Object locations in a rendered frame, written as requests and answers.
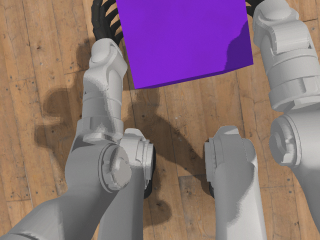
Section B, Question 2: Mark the right robot upper arm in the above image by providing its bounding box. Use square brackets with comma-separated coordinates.
[268, 110, 320, 234]

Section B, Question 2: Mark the right robot thigh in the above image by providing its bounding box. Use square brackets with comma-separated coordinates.
[204, 134, 268, 240]

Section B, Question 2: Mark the carton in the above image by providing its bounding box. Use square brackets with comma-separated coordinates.
[116, 0, 254, 89]

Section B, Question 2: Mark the robot left forearm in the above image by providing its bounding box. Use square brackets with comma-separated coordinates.
[64, 38, 128, 174]

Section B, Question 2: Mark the left robot upper arm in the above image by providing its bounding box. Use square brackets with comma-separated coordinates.
[0, 143, 132, 240]

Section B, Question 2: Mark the left robot hand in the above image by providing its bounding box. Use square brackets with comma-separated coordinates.
[91, 0, 124, 47]

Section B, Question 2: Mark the robot right forearm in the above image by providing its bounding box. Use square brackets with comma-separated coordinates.
[252, 0, 320, 114]

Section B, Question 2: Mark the left robot foot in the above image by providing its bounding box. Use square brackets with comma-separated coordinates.
[143, 142, 156, 199]

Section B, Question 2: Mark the right robot hand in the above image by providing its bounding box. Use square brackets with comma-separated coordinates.
[245, 0, 264, 19]

